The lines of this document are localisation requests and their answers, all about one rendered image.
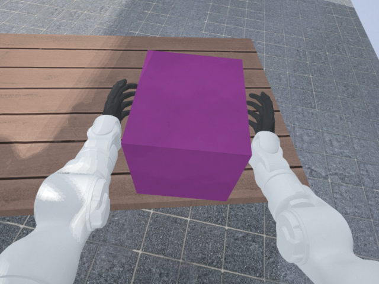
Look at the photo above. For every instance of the robot right hand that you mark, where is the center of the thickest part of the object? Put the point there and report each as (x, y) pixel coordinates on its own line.
(265, 119)

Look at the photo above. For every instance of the robot left hand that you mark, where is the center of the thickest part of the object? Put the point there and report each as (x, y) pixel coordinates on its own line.
(114, 105)

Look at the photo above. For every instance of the right robot upper arm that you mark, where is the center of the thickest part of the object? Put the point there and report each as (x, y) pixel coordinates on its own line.
(317, 239)

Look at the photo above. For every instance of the left robot upper arm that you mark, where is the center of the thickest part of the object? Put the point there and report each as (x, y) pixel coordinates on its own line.
(69, 208)

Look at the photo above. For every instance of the robot left forearm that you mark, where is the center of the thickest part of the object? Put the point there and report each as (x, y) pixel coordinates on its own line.
(99, 153)

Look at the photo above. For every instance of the carton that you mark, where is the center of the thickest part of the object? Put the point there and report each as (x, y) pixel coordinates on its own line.
(187, 134)

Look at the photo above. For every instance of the table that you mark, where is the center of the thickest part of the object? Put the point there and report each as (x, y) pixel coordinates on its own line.
(53, 87)

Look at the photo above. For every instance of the robot right forearm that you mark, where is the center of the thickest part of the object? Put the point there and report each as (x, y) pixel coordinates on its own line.
(277, 181)

